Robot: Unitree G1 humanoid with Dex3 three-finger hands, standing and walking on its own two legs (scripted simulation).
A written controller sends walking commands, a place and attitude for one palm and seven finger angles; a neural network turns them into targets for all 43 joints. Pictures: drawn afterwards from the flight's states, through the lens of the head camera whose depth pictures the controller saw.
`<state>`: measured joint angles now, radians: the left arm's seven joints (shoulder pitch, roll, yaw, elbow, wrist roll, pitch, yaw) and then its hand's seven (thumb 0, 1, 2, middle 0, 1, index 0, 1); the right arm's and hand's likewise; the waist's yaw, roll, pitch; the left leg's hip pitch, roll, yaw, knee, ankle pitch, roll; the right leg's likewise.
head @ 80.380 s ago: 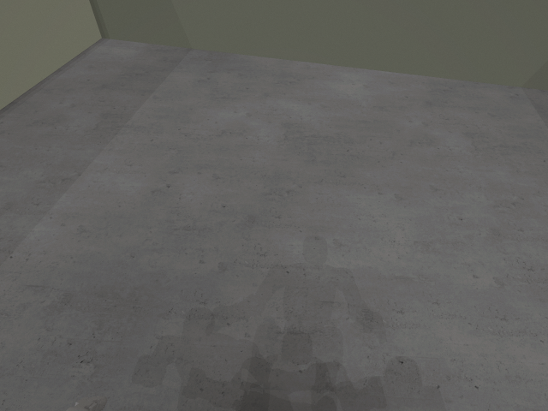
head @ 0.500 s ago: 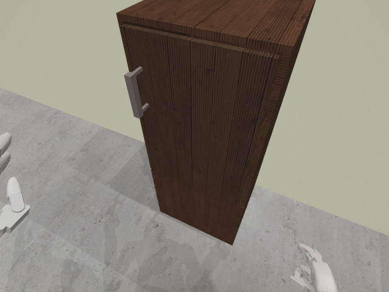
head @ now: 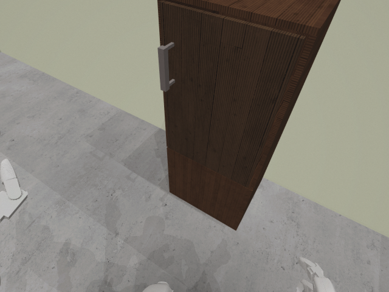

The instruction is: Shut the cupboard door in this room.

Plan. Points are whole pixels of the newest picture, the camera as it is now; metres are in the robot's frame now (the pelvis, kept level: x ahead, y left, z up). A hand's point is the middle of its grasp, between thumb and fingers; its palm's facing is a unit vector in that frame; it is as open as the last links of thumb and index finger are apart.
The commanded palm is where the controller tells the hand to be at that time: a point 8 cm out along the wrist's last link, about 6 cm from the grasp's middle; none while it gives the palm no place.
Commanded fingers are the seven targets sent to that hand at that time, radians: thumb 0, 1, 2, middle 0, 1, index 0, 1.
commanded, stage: step back with the hand held close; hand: left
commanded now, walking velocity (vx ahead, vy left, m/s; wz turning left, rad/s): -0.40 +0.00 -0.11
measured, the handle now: (167, 67) +0.72 +0.14 +0.10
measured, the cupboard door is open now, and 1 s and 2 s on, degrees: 0 0 0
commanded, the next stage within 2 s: stop stepping back and stand still in 0.14 s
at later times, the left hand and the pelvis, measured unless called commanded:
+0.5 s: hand out of the picture +0.13 +0.30 +0.18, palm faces +0.44 -0.84 -0.33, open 7.4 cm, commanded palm +0.06 +0.33 +0.20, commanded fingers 0.00 0.90 0.90 -0.20 -0.30 -0.20 -0.30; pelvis -0.10 +0.04 +0.01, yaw -4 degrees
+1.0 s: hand out of the picture +0.12 +0.27 +0.18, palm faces +0.39 -0.85 -0.36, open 7.4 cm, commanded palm +0.06 +0.32 +0.20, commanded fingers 0.00 0.90 0.90 -0.20 -0.30 -0.20 -0.30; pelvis -0.11 +0.04 +0.01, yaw -7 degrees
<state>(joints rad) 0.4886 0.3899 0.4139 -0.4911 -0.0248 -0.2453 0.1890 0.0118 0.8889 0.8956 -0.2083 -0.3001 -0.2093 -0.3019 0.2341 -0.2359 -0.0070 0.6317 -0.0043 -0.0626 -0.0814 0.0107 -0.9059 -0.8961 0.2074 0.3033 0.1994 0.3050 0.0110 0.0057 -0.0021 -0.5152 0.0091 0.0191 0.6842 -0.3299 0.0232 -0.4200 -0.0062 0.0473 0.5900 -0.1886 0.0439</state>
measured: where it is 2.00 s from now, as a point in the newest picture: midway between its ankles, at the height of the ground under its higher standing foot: outside the picture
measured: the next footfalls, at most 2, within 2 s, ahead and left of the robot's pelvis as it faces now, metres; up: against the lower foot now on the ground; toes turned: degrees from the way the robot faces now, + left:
right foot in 0.24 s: -0.06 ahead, -0.13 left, +0.00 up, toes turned +0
left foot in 0.44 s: -0.02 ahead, +0.15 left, +0.00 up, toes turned -3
